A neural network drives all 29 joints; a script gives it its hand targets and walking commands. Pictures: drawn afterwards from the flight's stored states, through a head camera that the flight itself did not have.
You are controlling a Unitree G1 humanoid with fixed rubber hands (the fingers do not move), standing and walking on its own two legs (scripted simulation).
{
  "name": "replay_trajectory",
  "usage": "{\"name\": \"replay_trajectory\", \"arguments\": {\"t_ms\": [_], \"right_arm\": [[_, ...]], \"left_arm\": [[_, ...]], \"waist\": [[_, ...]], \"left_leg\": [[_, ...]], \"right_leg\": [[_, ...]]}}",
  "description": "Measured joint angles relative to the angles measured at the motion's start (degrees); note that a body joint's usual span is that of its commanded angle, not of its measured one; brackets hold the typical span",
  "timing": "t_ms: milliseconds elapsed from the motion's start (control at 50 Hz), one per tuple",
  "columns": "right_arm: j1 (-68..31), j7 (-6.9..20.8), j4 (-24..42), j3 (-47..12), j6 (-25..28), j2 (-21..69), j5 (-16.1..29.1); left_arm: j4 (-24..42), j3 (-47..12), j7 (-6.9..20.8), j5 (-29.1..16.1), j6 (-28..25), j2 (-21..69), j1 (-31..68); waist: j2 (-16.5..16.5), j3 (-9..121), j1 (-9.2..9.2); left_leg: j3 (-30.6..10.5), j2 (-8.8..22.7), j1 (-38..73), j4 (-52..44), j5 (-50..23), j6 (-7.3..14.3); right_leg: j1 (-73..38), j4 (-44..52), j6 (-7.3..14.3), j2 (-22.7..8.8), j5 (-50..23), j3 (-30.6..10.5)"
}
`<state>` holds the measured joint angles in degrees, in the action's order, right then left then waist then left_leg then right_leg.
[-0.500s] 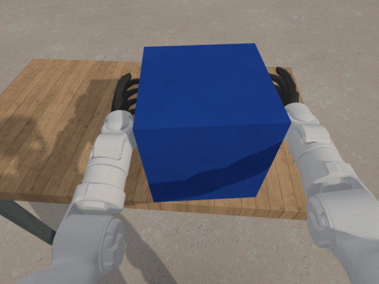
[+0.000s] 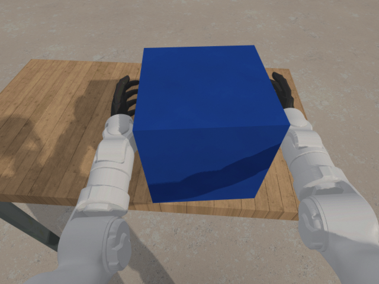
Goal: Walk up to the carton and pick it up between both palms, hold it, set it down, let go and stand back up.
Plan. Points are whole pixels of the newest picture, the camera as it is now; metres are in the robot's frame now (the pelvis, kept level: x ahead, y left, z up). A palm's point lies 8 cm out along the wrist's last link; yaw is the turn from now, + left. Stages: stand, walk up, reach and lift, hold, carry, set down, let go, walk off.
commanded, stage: reach and lift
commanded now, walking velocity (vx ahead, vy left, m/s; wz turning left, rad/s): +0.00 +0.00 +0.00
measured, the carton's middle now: (201, 126) +0.44 +0.00 +0.09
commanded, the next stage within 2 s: none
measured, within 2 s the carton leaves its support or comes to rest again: leaves its support in 1.28 s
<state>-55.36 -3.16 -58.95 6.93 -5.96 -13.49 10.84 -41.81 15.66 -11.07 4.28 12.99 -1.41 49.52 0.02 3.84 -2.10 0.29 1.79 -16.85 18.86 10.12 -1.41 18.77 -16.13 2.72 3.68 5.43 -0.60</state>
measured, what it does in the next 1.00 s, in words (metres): stands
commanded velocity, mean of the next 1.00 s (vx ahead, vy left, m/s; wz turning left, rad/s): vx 0.00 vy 0.00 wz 0.00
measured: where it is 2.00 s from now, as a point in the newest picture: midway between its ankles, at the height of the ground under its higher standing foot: outside the picture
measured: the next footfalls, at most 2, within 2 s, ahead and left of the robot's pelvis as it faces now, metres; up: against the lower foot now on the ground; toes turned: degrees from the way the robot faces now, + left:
none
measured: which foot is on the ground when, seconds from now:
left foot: down 0.00-1.00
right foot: down 0.00-1.00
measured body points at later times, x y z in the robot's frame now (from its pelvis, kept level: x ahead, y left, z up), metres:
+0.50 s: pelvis +0.02 +0.01 +0.00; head +0.03 +0.01 +0.45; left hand +0.43 +0.17 +0.13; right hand +0.45 -0.16 +0.14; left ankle -0.02 +0.13 -0.75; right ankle +0.02 -0.09 -0.75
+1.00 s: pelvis +0.02 +0.01 +0.00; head +0.03 +0.02 +0.45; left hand +0.43 +0.17 +0.13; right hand +0.44 -0.16 +0.14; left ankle -0.02 +0.13 -0.75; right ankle +0.02 -0.08 -0.75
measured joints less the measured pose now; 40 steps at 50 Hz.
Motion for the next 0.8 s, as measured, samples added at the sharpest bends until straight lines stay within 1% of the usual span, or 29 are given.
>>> {"name": "replay_trajectory", "arguments": {"t_ms": [60, 100, 140, 200, 260, 300, 340, 380, 440, 540, 680, 800], "right_arm": [[0.5, 0.8, 0.5, 1.1, 0.5, 0.6, -1.2], [0.7, 1.7, 0.8, 2.4, 0.4, 1.3, -2.9], [1.3, 2.5, 1.4, 4.6, 0.8, 2.6, -5.8], [2.8, 4.3, 3.3, 8.6, 1.8, 4.7, -11.4], [4.8, 6.1, 4.7, 11.4, 3.5, 6.2, -15.1], [5.8, 6.9, 5.3, 12.7, 4.2, 6.9, -16.3], [6.5, 7.4, 5.6, 13.3, 4.7, 7.4, -16.8], [7.2, 7.3, 6.1, 13.2, 5.0, 7.7, -16.8], [8.0, 7.5, 7.2, 13.2, 5.3, 8.2, -17.3], [8.2, 7.5, 6.7, 13.5, 5.6, 8.4, -17.3], [8.9, 7.8, 7.5, 12.3, 5.7, 8.0, -15.3], [8.7, 7.8, 7.0, 12.1, 6.1, 7.6, -15.0]], "left_arm": [[1.5, 0.7, 0.6, 1.5, 0.2, 0.6, -0.9], [1.8, 2.8, 2.2, 4.0, 0.4, 1.5, -1.0], [3.2, 4.9, 3.9, 6.3, 0.6, 2.4, -1.9], [5.2, 7.6, 6.4, 9.7, 0.5, 3.7, -3.5], [7.1, 8.5, 7.2, 12.3, 0.8, 5.0, -5.5], [8.1, 9.0, 7.7, 13.0, 1.3, 5.7, -6.6], [9.2, 9.1, 7.9, 13.5, 2.1, 6.1, -7.4], [10.1, 9.0, 8.2, 13.5, 2.9, 6.3, -8.1], [11.9, 8.2, 8.1, 13.1, 3.8, 6.3, -9.3], [12.1, 8.4, 8.2, 13.9, 4.6, 6.4, -9.1], [14.7, 6.2, 7.2, 13.1, 6.1, 6.3, -10.4], [14.4, 6.2, 6.9, 13.0, 6.0, 6.4, -10.0]], "waist": [[-0.1, -0.1, 0.30], [-0.2, -1.1, 0.57], [-0.3, -1.6, 1.26], [-0.5, -2.6, 2.16], [-0.7, -2.8, 2.61], [-0.7, -3.0, 2.58], [-0.5, -3.4, 2.65], [-0.4, -4.0, 2.68], [-0.1, -4.3, 3.22], [0.5, -4.8, 3.83], [0.7, -4.7, 4.09], [0.9, -4.8, 4.11]], "left_leg": [[-0.1, 0.1, 0.4, -0.1, 0.1, -0.1], [-0.1, 0.1, 1.9, -0.6, 0.1, 0.0], [-0.1, 0.0, 3.4, -1.6, -0.1, 0.1], [-0.3, -0.2, 6.3, -3.0, -0.3, 0.2], [-0.4, -0.4, 8.5, -3.4, 0.0, 0.2], [-0.3, -0.4, 9.6, -3.2, 0.5, 0.3], [-0.3, -0.4, 10.7, -3.2, 0.8, 0.4], [-0.2, -0.5, 11.7, -3.2, 1.1, 0.5], [-0.2, -0.6, 12.3, -3.0, 1.3, 0.6], [-0.1, -0.8, 13.0, -3.3, 1.2, 0.8], [0.2, -0.9, 12.4, -2.9, 1.4, 1.0], [0.2, -1.1, 12.2, -2.9, 1.2, 1.2]], "right_leg": [[-0.7, 0.6, 0.0, 0.1, -0.1, 0.1], [-2.3, 1.2, 0.0, 0.1, -0.2, 0.1], [-3.7, 2.0, -0.1, -0.1, -0.3, 0.2], [-6.4, 2.8, -0.2, -0.3, -0.1, 0.4], [-8.4, 2.8, -0.3, -0.4, 0.6, 0.6], [-9.5, 2.4, -0.3, -0.5, 1.1, 0.6], [-10.4, 1.9, -0.4, -0.6, 1.7, 0.6], [-11.3, 1.6, -0.5, -0.6, 2.1, 0.7], [-11.8, 1.4, -0.6, -0.7, 2.4, 0.8], [-12.3, 1.2, -0.8, -1.1, 2.6, 0.9], [-12.0, 1.6, -1.0, -1.2, 2.3, 0.9], [-11.8, 1.5, -1.1, -1.4, 2.2, 1.1]]}}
